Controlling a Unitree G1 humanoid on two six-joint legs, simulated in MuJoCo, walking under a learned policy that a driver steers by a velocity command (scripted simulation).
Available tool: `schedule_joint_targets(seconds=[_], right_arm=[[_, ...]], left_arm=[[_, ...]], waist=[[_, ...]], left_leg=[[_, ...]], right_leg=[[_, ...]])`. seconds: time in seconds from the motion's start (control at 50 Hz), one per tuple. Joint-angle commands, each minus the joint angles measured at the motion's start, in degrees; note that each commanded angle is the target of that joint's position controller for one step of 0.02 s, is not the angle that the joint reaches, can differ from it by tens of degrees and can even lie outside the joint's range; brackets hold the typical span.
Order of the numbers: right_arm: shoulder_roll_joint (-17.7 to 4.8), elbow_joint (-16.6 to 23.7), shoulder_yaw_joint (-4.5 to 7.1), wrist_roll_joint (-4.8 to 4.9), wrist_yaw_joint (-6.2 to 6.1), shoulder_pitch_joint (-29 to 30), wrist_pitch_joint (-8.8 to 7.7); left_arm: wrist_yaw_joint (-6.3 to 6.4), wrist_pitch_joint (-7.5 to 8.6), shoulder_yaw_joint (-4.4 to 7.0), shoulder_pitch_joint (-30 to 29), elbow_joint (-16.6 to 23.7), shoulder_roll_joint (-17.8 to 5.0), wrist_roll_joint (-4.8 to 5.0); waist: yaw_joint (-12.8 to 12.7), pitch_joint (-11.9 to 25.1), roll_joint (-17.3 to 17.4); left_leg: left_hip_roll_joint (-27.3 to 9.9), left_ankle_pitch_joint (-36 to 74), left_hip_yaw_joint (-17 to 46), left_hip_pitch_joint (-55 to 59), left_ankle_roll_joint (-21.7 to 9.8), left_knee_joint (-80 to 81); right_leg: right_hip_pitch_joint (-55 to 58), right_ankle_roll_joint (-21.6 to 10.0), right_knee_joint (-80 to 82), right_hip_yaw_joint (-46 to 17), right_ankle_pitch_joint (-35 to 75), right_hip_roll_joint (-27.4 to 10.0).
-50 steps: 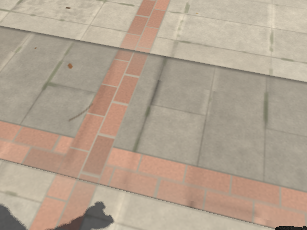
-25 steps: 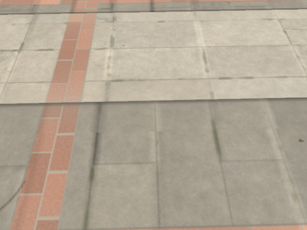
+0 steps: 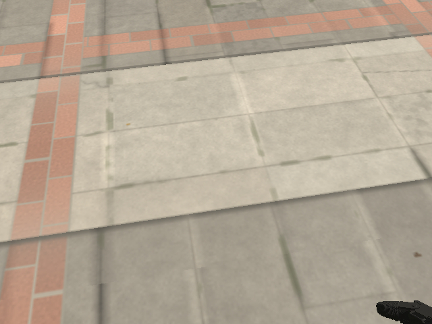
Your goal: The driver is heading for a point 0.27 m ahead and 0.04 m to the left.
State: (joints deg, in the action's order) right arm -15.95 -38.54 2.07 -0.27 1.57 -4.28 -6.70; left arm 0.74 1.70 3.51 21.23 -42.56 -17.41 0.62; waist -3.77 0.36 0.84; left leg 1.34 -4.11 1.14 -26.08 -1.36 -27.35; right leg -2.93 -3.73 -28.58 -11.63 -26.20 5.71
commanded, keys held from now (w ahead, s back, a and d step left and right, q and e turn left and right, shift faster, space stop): w+q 0.06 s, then no key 0.94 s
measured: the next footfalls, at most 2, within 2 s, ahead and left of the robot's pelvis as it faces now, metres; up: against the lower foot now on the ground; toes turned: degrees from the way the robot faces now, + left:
right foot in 0.44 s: +0.31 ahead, -0.10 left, +0.00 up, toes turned +6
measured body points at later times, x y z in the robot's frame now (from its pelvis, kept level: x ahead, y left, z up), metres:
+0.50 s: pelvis +0.19 +0.01 +0.01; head +0.20 +0.00 +0.46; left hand +0.36 +0.26 -0.08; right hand +0.28 -0.26 -0.12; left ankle +0.12 +0.11 -0.72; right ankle +0.27 -0.10 -0.73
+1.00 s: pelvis +0.19 -0.01 +0.01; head +0.21 -0.01 +0.46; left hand +0.32 +0.25 -0.11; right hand +0.26 -0.27 -0.13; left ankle +0.12 +0.11 -0.72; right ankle +0.27 -0.11 -0.72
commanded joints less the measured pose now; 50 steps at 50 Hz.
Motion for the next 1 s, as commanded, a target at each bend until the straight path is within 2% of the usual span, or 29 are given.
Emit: schedule_joint_targets(seconds=[0.02,0.04,0.06,0.08,0.1,0.12,0.16,0.2,0.22,0.28,0.34,0.38,0.4,0.42,0.44,0.46,0.48,0.5,0.52,0.56,0.58,0.6,0.7,0.84,1.0], right_arm=[[-15.7,-0.1,5.12,-0.83,-0.21,-17.7,-0.59],[-12.6,-1.3,4.48,1.20,0.57,-19.3,-0.21],[-9.1,-0.7,3.38,2.03,0.55,-16.3,0.09],[-7.9,0.6,2.85,1.00,0.32,-12.6,0.70],[-7.0,0.9,2.38,0.51,0.24,-10.4,1.03],[-6.0,1.2,1.89,0.09,0.04,-9.3,0.96],[-5.3,0.3,1.38,-0.29,-0.08,-8.8,0.87],[-6.9,-1.0,1.71,-0.28,-0.63,-9.1,1.16],[-7.8,-1.5,1.93,-0.08,-0.96,-9.2,1.56],[-8.4,-3.2,1.93,0.47,-1.64,-10.8,2.76],[-7.9,-4.7,1.57,0.55,-1.80,-12.0,3.53],[-7.8,-5.3,1.47,0.59,-1.81,-11.7,3.93],[-7.5,-5.4,1.34,0.83,-1.88,-10.9,4.12],[-7.0,-5.6,1.11,1.08,-1.93,-10.5,4.20],[-6.0,-5.9,0.75,0.40,-1.90,-12.5,3.83],[-4.6,-5.9,0.27,-1.17,-1.64,-16.2,3.04],[-2.2,-7.4,-0.48,-0.83,-1.80,-20.3,3.01],[-3.4,-7.5,-0.49,-0.84,-1.94,-18.4,3.69],[-4.2,-7.0,-0.19,-0.59,-2.07,-16.3,4.64],[-5.1,-7.1,0.12,-0.55,-2.41,-14.7,6.73],[-6.5,-7.7,0.53,-0.53,-2.55,-14.5,7.36],[-6.1,-7.8,0.48,-0.47,-2.65,-14.3,7.63],[-4.9,-8.8,0.35,-0.43,-3.21,-13.1,7.76],[-4.0,-11.2,0.50,-0.38,-3.74,-13.1,8.08],[-3.3,-14.3,0.45,-0.29,-3.89,-14.2,6.91]], left_arm=[[-0.03,1.37,-0.02,5.8,3.8,-2.9,-0.04],[-0.17,2.12,-0.27,5.4,4.2,-4.1,-0.25],[-0.46,2.62,0.64,-1.1,5.2,-7.7,0.46],[-0.53,2.98,0.49,-6.0,6.0,-7.4,0.44],[-0.57,3.22,0.53,-8.4,6.7,-6.7,-0.41],[-0.53,3.20,0.75,-8.0,6.6,-6.3,-1.27],[-0.38,2.67,0.23,-5.5,5.6,-3.8,-1.71],[0.04,2.14,-0.39,-5.6,5.3,-2.1,-1.57],[0.15,1.91,-0.64,-6.3,5.2,-1.6,-1.52],[0.13,1.38,-0.73,-10.3,5.0,-1.5,-1.13],[-0.13,1.19,-0.43,-14.0,5.8,-2.0,-1.02],[-0.34,1.45,-0.14,-15.2,6.2,-2.6,-1.19],[-0.43,1.70,0.01,-14.5,5.9,-2.6,-1.32],[-0.44,2.02,0.18,-13.0,5.3,-2.8,-1.59],[-0.10,2.29,0.62,-12.0,5.2,-4.8,-2.17],[0.40,2.08,1.03,-11.3,5.8,-7.7,-2.60],[0.59,1.23,0.28,-10.8,5.1,-4.2,-2.51],[0.42,0.51,-0.56,-11.5,5.1,-0.8,-1.53],[0.05,0.02,-0.82,-13.0,4.8,-0.4,-1.07],[-0.79,-0.26,-0.29,-16.4,5.3,-2.6,-0.82],[-1.05,-0.01,-0.09,-16.5,5.5,-3.1,-0.92],[-1.18,0.26,-0.01,-16.4,5.1,-3.3,-1.12],[-0.80,0.61,-0.08,-16.0,2.9,-2.3,-1.07],[-0.24,-0.21,0.16,-17.1,0.0,-2.2,-0.91],[0.79,-1.02,0.40,-17.2,-4.0,-2.2,-0.85]], waist=[[6.5,18.5,10.1],[7.0,16.9,15.4],[7.7,7.7,8.8],[7.4,2.4,3.5],[6.2,-1.5,0.9],[4.8,-0.8,0.9],[3.0,2.0,3.5],[2.8,3.9,4.7],[3.0,4.7,4.7],[4.8,5.7,4.7],[6.0,4.6,4.8],[6.0,3.5,5.0],[5.1,3.2,4.8],[3.8,3.3,4.0],[4.2,4.6,1.5],[6.6,8.2,-4.3],[7.0,12.3,-9.7],[5.8,11.9,-9.3],[5.8,9.8,-8.2],[6.2,5.3,-5.7],[5.5,3.9,-3.5],[5.5,3.8,-3.0],[5.0,5.0,-2.2],[4.9,1.6,-1.6],[4.4,-0.9,-1.6]], left_leg=[[-17.6,-1.1,28.5,41.5,-16.4,1.5],[-21.5,-14.9,44.3,44.1,-18.6,10.3],[-20.2,-22.2,40.9,37.7,-16.0,11.5],[-18.2,-15.0,33.6,30.1,-14.2,11.9],[-16.3,-2.0,27.7,23.9,-13.6,12.0],[-14.5,11.3,23.0,21.0,-12.6,11.6],[-11.8,30.2,15.7,18.3,-12.0,10.5],[-11.0,39.1,11.3,16.9,-12.4,10.2],[-10.5,39.8,9.6,16.3,-12.0,10.0],[-9.2,36.0,7.0,15.6,-10.0,9.8],[-10.2,29.6,8.4,17.1,-9.5,8.7],[-11.2,26.6,10.4,18.3,-9.5,6.8],[-10.9,24.3,11.0,18.5,-8.9,5.1],[-9.8,20.6,11.3,17.9,-7.4,3.2],[-7.4,16.1,10.6,16.0,-5.1,0.7],[-3.6,3.6,8.4,10.7,-2.7,-2.9],[-1.7,-10.6,6.1,6.9,0.2,-5.1],[-2.4,-16.8,5.2,7.2,1.8,-4.8],[-2.9,-16.0,4.8,7.5,2.4,-3.1],[-2.5,-9.4,4.5,11.0,2.3,1.8],[-2.1,-8.2,4.5,11.0,1.5,1.7],[-2.1,-6.7,4.6,11.4,0.8,1.7],[-2.6,-2.6,4.9,14.0,0.8,1.5],[-2.3,-7.4,4.4,13.2,0.9,2.7],[-2.4,-11.8,4.1,10.6,0.4,4.0]], right_leg=[[-23.3,1.2,-34.5,3.9,22.3,-1.9],[-35.1,2.4,-42.1,3.7,-4.7,-0.7],[-40.4,2.0,-45.0,2.5,-1.9,-4.3],[-39.9,2.1,-44.2,4.3,1.5,-6.0],[-39.1,2.7,-40.9,5.6,3.6,-7.4],[-35.7,3.4,-37.5,5.9,5.2,-9.0],[-30.3,5.2,-31.8,7.6,5.8,-9.1],[-27.6,6.8,-25.3,9.1,8.5,-8.2],[-25.8,7.1,-22.0,9.4,11.4,-8.0],[-21.4,7.0,-13.2,9.7,22.0,-6.9],[-20.1,6.2,-7.8,8.7,23.9,-6.4],[-19.3,5.0,-4.2,8.5,21.7,-6.1],[-17.4,4.1,-0.7,8.8,22.7,-5.9],[-13.2,2.9,5.1,9.0,28.3,-5.9],[-6.9,1.2,6.3,5.5,42.6,-9.5],[2.4,-2.4,1.4,0.6,62.4,-16.0],[7.4,-8.4,-1.0,-2.8,64.8,-19.9],[5.4,-9.8,0.1,-5.1,58.1,-20.4],[2.4,-8.7,1.0,-4.9,49.5,-18.9],[-4.8,-4.9,1.0,-1.2,38.9,-14.3],[-5.9,-3.5,0.7,1.3,36.5,-12.1],[-5.9,-2.6,0.1,2.4,36.2,-11.1],[-4.3,-2.6,-1.0,3.2,39.5,-10.5],[-6.4,-2.0,1.6,3.3,27.9,-9.7],[-6.7,-0.8,3.6,3.7,18.0,-8.6]])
